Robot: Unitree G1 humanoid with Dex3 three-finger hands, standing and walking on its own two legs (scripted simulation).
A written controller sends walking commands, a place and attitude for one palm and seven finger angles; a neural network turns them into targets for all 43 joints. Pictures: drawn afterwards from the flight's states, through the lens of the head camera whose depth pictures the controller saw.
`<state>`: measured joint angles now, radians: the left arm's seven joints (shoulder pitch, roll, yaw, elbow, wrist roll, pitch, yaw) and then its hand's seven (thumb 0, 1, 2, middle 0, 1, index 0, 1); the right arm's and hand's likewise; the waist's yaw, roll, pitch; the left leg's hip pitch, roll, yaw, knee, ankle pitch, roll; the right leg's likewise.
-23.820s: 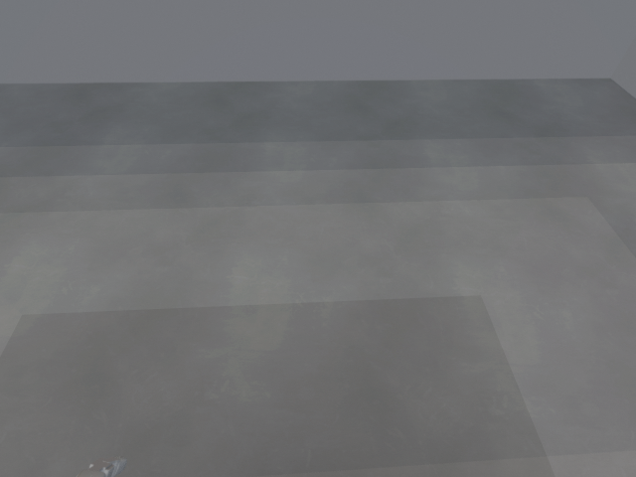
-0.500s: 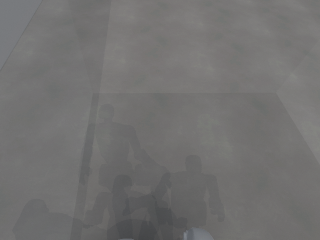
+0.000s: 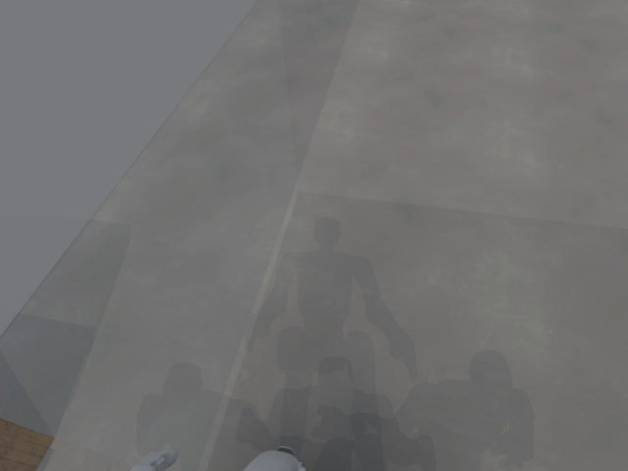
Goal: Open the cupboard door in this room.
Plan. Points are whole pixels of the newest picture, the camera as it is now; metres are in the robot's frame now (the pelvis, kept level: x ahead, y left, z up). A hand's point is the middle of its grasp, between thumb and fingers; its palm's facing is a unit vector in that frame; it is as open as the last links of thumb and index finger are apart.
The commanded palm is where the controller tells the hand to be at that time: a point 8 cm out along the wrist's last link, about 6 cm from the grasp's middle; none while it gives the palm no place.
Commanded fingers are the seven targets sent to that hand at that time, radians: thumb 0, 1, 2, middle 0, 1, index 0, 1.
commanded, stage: turn to face it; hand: left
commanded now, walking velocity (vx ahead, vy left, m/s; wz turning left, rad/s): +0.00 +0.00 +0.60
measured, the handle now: out of the picture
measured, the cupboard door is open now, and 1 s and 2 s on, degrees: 0 0 0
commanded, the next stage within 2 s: none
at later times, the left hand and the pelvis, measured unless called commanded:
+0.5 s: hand out of the picture -0.05 +0.25 -0.18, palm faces +0.37 -0.88 -0.29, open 7.3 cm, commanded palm none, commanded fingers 0.00 0.90 0.90 -0.20 -0.30 -0.20 -0.30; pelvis +0.00 +0.02 -0.01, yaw +20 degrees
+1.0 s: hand out of the picture +0.00 +0.19 -0.14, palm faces +0.59 -0.75 -0.29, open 7.3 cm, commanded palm none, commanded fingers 0.00 0.90 0.90 -0.20 -0.30 -0.20 -0.30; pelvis +0.05 -0.01 +0.01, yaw +39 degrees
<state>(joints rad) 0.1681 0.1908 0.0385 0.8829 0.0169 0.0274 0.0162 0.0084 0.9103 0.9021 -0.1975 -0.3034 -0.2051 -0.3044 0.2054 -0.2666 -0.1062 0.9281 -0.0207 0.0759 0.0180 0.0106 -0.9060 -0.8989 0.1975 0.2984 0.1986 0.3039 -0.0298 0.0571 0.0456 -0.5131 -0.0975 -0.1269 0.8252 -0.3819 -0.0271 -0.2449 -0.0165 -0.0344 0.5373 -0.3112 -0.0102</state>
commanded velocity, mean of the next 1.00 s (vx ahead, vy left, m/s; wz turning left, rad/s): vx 0.00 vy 0.00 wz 0.60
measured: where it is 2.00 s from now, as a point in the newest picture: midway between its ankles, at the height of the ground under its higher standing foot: outside the picture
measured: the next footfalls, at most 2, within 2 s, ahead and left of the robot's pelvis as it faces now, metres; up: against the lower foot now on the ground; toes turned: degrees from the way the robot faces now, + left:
left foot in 0.42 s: -0.04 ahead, +0.15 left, +0.00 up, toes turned +23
right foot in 0.78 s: +0.14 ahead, -0.07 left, +0.00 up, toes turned +26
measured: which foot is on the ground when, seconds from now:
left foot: up 0.00-0.40, down 0.42-0.78, up 0.80-1.00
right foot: down 0.00-0.42, up 0.44-0.76, down 0.78-1.00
